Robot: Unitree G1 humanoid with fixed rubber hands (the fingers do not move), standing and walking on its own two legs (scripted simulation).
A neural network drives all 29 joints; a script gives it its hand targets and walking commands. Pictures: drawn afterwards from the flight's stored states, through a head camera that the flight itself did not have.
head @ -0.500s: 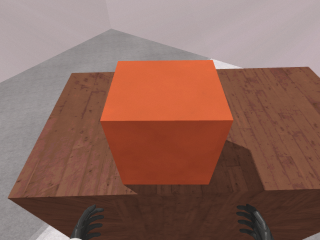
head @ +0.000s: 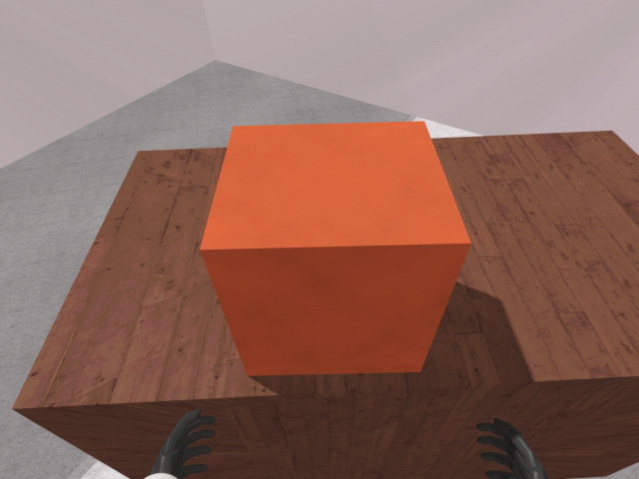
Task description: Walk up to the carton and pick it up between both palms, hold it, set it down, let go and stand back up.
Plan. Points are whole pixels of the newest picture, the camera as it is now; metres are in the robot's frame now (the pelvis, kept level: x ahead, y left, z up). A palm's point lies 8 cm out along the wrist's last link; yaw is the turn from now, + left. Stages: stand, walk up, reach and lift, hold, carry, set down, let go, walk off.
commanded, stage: stand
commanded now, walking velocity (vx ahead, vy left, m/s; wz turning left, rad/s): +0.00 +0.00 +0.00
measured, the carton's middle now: (331, 255) +0.40 +0.02 +0.07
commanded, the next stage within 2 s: none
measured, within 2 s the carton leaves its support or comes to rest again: neither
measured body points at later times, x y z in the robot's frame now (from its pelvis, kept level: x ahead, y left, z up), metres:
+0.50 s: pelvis -0.02 +0.01 +0.00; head -0.04 +0.02 +0.45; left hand +0.06 +0.31 -0.11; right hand +0.10 -0.28 -0.10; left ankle -0.01 +0.14 -0.74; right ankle -0.03 -0.12 -0.74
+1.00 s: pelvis -0.05 +0.02 +0.00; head -0.06 +0.02 +0.45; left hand +0.00 +0.33 -0.12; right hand +0.04 -0.28 -0.12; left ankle -0.01 +0.14 -0.74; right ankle -0.03 -0.12 -0.74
